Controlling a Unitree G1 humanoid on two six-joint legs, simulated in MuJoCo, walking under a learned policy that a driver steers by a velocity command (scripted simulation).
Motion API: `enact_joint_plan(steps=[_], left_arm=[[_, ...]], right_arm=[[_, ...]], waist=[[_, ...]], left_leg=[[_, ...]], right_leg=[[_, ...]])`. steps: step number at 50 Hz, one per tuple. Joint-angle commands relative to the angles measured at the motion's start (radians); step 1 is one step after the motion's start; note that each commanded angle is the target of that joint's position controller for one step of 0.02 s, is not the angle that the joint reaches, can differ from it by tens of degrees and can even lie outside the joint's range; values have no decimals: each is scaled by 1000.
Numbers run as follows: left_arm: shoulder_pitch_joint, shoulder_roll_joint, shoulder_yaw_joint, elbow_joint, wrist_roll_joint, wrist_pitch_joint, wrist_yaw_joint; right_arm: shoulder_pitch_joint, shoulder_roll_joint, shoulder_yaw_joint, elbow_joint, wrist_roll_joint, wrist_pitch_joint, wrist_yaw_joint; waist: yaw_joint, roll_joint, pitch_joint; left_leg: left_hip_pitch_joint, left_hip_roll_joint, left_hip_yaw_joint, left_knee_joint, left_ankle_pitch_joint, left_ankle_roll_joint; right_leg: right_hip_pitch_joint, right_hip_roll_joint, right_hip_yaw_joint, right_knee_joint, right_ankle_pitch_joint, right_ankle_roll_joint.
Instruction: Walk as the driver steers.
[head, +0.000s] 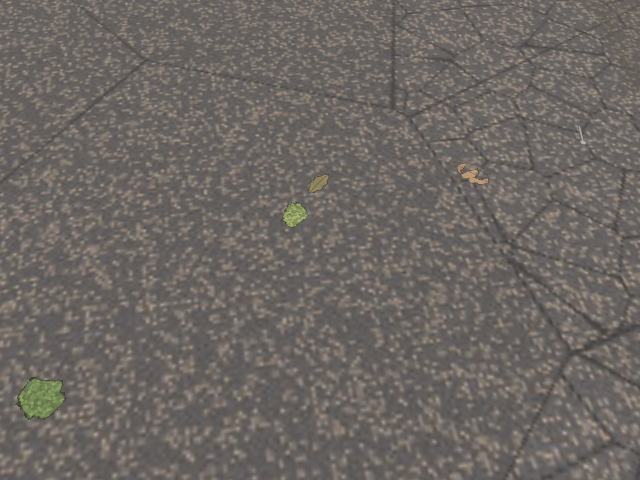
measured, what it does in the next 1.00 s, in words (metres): walks ahead: right foot, then left foot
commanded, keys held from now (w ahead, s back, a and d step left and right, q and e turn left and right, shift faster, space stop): s+e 0.20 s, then w+e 0.24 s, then w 0.16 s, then w+q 0.40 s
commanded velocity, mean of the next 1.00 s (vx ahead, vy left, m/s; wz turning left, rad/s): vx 0.26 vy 0.00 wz -0.23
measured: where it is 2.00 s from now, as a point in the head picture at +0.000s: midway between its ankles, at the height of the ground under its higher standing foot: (386, 314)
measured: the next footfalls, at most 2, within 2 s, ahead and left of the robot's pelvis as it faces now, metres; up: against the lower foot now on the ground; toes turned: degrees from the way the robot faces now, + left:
right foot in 0.38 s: +0.02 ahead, -0.12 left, +0.00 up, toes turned -16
left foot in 0.88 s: +0.38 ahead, -0.02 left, +0.00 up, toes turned -11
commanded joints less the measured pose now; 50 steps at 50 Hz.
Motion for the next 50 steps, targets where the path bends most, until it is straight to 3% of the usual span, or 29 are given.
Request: enact_joint_plan(steps=[1, 3, 5, 9, 10, 14, 16, 17, 18, 19, 20, 21, 22, 23, 24, 26, 28, 33, 38, 41, 43, 44, 45, 46, 47, 48, 49, 50], left_arm=[[73, 69, 31, -49, 36, 38, -18], [89, 51, 35, -65, 37, 68, -25], [70, 59, 39, -91, 36, 93, -23], [-27, 78, 33, -163, 38, 134, -41], [-43, 76, 27, -177, 36, 138, -47], [-121, 116, 28, -230, 34, 136, -70], [-122, 128, 33, -247, 29, 127, -85], [-71, 118, 34, -230, 26, 119, -89], [28, 118, 39, -182, 25, 106, -86], [109, 169, 47, -158, 36, 89, -66], [95, 288, 66, -201, 34, 76, -46], [54, 251, 61, -197, 42, 76, -21], [-8, 231, 51, -207, 34, 71, -8], [-52, 212, 44, -214, 28, 59, -13], [-64, 188, 38, -220, 25, 40, -18], [-10, 141, 24, -198, 17, 6, -32], [54, 144, 26, -170, 14, -14, -38], [127, 153, 27, -134, 25, -28, -29], [157, 152, 23, -92, 40, -40, -18], [118, 161, 22, -82, 44, -45, -11], [84, 180, 22, -77, 44, -47, -13], [72, 186, 21, -75, 39, -43, -13], [72, 175, 12, -92, 35, -46, -9], [114, 81, -7, -142, 14, -53, -25], [57, 130, 1, -144, 42, -62, -29], [-6, 145, 4, -164, 35, -69, -37], [-42, 141, -1, -171, 34, -79, -40], [-55, 128, -3, -175, 41, -74, -40]], right_arm=[[124, -93, -20, -21, 12, 18, -36], [123, -120, -25, -28, 6, 21, -40], [92, -131, -29, -45, -1, 29, -38], [52, -134, -30, -66, -7, 62, -38], [47, -140, -32, -69, -7, 68, -37], [111, -211, -62, -72, -18, 81, -14], [125, -248, -78, -74, -16, 91, -8], [118, -248, -82, -78, -13, 97, -4], [120, -213, -80, -76, -16, 108, 3], [118, -122, -60, -86, -11, 117, 20], [25, -98, -50, -167, -17, 113, 19], [-59, -152, -61, -195, -18, 96, 23], [-16, -173, -71, -178, -3, 81, 32], [46, -176, -73, -140, -7, 71, 40], [86, -173, -75, -104, -24, 66, 46], [116, -144, -72, -81, -29, 68, 56], [90, -123, -66, -83, -23, 73, 58], [-6, -123, -60, -105, -17, 66, 61], [-57, -117, -49, -138, -13, 54, 73], [-25, -119, -48, -146, -9, 50, 74], [119, -133, -60, -109, -5, 46, 60], [273, -146, -72, -59, -9, 39, 51], [425, -207, -93, -23, -25, 31, 40], [489, -337, -123, -22, -31, 28, 36], [419, -298, -112, -15, 10, 31, 45], [336, -267, -105, -30, 15, 36, 43], [294, -215, -92, -38, 11, 34, 43], [268, -194, -85, -39, 11, 31, 39]], waist=[[-43, 139, -193], [-18, 125, -218], [-2, 125, -224], [-1, 167, -189], [-4, 173, -186], [-70, 196, -182], [-71, 164, -162], [-45, 117, -149], [-12, 18, -124], [20, -262, -59], [27, -319, 33], [19, -178, 95], [-37, -173, 81], [-72, -154, 53], [-75, -133, 10], [-70, -71, -59], [-50, -66, -61], [5, -87, -26], [16, -85, 30], [-18, -83, 31], [-89, -78, -61], [-160, -48, -150], [-218, 13, -241], [-180, 271, -323], [-156, 178, -318], [-123, 109, -190], [-110, 20, -125], [-83, 6, -92]], left_leg=[[289, 282, -159, -140, 824, 163], [224, 281, -106, -155, 826, 191], [177, 289, -73, -164, 728, 216], [120, 281, -15, -180, 426, 198], [111, 278, -1, -178, 362, 184], [89, 326, -42, -270, -338, 124], [61, 345, -49, -283, -525, 87], [10, 328, -18, -240, -587, 56], [-62, 271, 42, -91, -629, 16], [-210, 138, 166, 292, -621, -44], [-467, -25, 32, 447, -525, -85], [-461, 30, -95, 493, -365, -81], [-411, 41, -109, 469, -240, -80], [-363, 41, -104, 443, -162, -84], [-323, 32, -83, 454, -102, -81], [-292, 26, -78, 454, -48, -72], [-326, 29, -73, 413, -21, -74], [-369, 36, -60, 274, 0, -80], [-336, 24, -53, 171, -38, -23], [-221, -13, -18, 109, -80, 39], [13, -92, 33, 77, -108, 86], [201, -136, 46, 14, -76, 109], [449, -16, -131, -24, -170, 153], [669, 278, -722, -162, -315, 301], [650, 295, -903, -273, -274, 301], [530, 278, -728, -253, -231, 282], [414, 236, -607, -263, -94, 257], [340, 185, -524, -273, -5, 230]], right_leg=[[-177, -69, 15, 103, 67, 46], [-135, -41, -6, 134, 100, 61], [-143, -43, -13, 130, 123, 63], [-128, -88, -30, -35, 214, 53], [-95, -98, -37, -108, 230, 47], [11, -92, -111, -306, 140, 8], [95, -77, -143, -423, 76, -25], [186, -61, -154, -517, 88, -52], [275, -47, -104, -626, 39, -85], [273, -244, 233, -882, -215, -150], [193, -431, 693, -1064, -480, -271], [115, -420, 650, -1122, -467, -273], [99, -368, 540, -1101, -344, -238], [142, -306, 426, -1080, -164, -205], [182, -259, 342, -1052, -10, -186], [269, -232, 271, -1024, 165, -177], [338, -235, 251, -1021, 236, -181], [421, -266, 207, -1031, 304, -191], [445, -309, 113, -997, 536, -183], [431, -318, 39, -941, 764, -152], [407, -291, -32, -739, 1173, -122], [364, -254, -82, -530, 1232, -99], [165, -221, -116, -262, 1003, -73], [-193, -13, -133, 145, 333, -17], [-310, -10, 54, 235, 104, -38], [-349, -73, 65, 238, 180, -45], [-327, -116, 52, 171, 252, -44], [-295, -141, 47, 106, 269, -36]])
